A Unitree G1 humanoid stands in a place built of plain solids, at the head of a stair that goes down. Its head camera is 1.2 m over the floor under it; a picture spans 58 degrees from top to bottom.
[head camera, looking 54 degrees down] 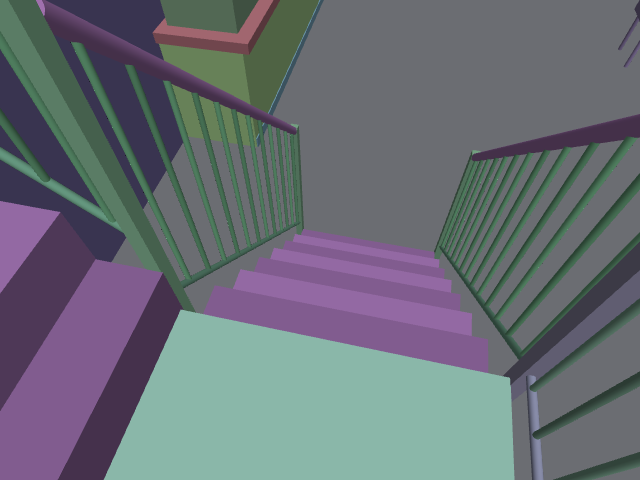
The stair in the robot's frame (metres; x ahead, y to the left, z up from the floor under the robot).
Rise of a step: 0.20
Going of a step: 0.20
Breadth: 0.99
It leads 12 degrees to the right of straight ahead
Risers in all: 8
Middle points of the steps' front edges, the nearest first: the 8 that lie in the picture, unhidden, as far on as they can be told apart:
0.51 -0.05 0.00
0.70 -0.09 -0.20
0.90 -0.14 -0.40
1.10 -0.18 -0.60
1.29 -0.22 -0.80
1.49 -0.27 -1.00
1.69 -0.31 -1.20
1.89 -0.35 -1.40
